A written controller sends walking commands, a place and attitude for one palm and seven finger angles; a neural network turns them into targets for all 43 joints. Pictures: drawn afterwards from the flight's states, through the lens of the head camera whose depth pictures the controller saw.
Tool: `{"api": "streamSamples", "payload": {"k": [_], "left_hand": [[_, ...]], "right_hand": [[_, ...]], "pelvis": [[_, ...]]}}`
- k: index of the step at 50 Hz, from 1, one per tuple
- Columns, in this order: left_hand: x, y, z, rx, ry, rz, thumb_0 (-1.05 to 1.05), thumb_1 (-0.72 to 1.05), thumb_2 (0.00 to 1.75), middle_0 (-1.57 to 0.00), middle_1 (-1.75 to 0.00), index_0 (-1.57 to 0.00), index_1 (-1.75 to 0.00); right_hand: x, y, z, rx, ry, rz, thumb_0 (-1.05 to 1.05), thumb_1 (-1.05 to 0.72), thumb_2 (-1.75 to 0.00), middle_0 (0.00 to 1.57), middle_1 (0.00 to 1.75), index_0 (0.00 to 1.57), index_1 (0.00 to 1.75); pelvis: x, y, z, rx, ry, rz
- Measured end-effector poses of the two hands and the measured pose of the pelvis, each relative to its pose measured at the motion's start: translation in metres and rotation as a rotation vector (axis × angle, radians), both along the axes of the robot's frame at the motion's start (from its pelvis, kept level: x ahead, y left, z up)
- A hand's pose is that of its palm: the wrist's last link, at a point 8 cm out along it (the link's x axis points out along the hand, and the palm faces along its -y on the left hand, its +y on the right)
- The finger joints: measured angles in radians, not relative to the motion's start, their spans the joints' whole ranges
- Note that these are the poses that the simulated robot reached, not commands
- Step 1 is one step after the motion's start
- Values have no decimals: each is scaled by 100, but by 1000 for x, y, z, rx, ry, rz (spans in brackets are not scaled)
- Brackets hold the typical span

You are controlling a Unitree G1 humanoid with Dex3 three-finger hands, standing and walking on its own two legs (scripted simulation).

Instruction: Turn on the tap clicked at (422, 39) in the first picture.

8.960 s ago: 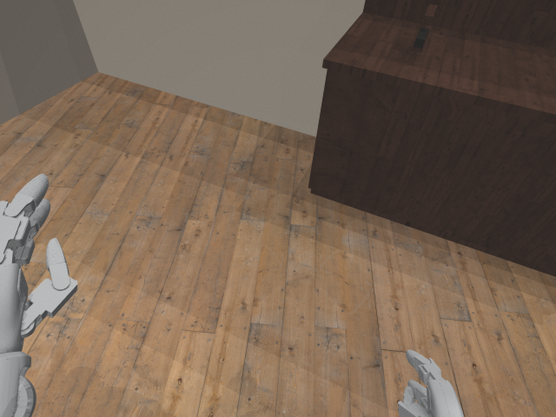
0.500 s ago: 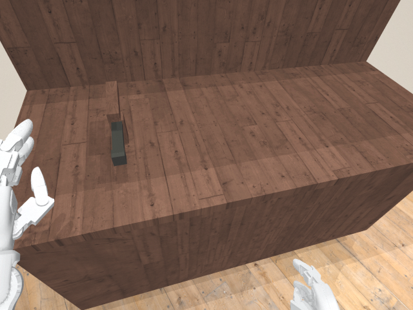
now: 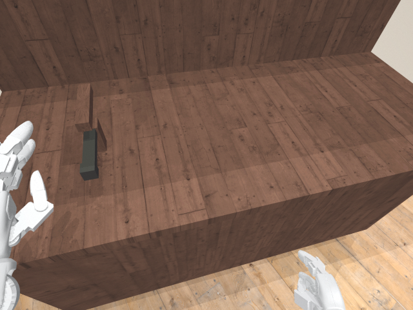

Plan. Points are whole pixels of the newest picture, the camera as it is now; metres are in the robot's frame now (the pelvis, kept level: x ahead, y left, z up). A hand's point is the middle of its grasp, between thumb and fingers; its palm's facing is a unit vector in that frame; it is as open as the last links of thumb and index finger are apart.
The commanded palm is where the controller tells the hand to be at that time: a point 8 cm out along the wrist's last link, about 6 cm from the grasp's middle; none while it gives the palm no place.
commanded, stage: come to a stop and stand still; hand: left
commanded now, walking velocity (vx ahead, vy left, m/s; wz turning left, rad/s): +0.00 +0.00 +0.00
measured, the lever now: (89, 170) +0.35 +0.28 +0.05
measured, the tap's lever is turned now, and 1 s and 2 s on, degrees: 0 0 0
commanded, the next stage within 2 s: look again from close up in 0.40 s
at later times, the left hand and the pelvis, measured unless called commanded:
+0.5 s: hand (61, 214) +0.20 +0.22 +0.16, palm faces +0.37 -0.86 -0.35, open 7.5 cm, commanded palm +0.15 +0.26 +0.17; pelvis -0.01 -0.02 +0.00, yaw +0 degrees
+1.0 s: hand (40, 215) +0.20 +0.25 +0.16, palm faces +0.37 -0.86 -0.35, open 7.5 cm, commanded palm +0.15 +0.28 +0.17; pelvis -0.02 +0.00 +0.00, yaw +0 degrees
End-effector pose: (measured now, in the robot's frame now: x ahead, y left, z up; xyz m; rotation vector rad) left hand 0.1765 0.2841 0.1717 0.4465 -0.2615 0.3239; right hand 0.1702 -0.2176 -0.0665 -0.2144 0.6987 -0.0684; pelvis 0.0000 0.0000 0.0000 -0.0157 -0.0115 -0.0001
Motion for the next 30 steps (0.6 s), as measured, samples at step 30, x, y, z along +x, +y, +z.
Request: {"api": "streamSamples", "payload": {"k": [30], "left_hand": [[-15,-17,6,-13,1,11,2,88,90,-21,-30,-21,-30]], "right_hand": [[-15,-25,2,-16,2,-35,1,-91,-90,21,30,20,30]], "pelvis": [[-12,-16,2,1,-6,-6]]}}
